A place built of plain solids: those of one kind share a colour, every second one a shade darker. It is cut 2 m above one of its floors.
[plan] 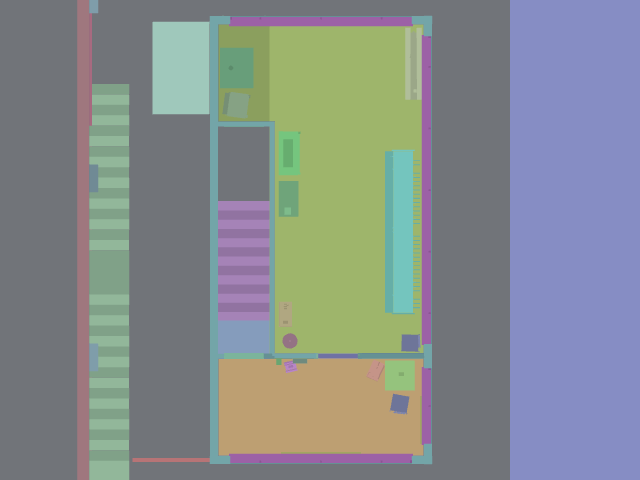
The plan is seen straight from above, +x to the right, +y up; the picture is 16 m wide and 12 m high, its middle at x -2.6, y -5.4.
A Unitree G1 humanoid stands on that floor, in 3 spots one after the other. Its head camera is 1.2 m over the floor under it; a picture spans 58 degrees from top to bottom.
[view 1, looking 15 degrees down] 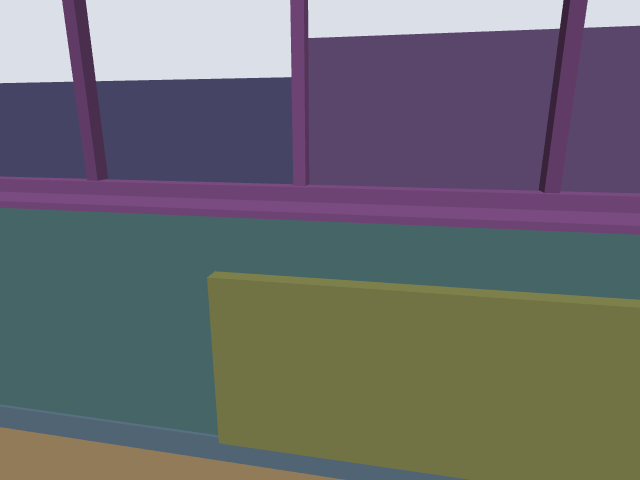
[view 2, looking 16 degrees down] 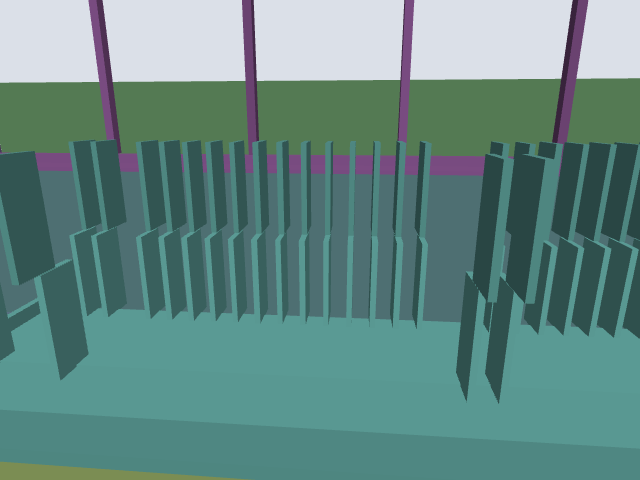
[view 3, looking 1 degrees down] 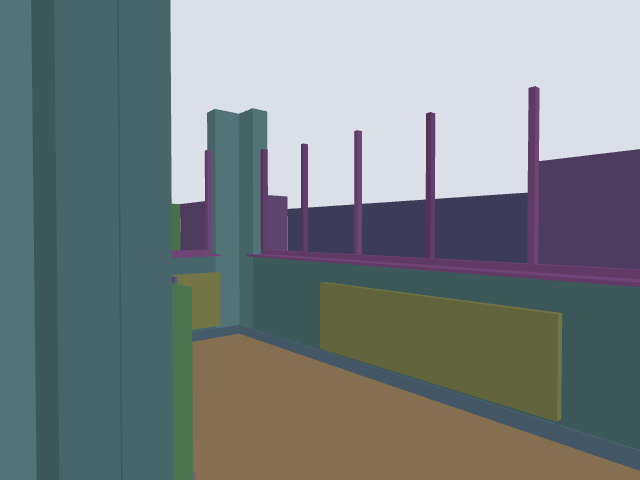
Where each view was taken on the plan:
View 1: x -2.15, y -9.55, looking -79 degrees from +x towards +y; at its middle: wall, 1.32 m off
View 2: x -2.15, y -4.70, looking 5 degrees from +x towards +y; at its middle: wall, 2.25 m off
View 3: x -4.50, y -8.15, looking -41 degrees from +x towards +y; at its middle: yard_line_dark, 19.85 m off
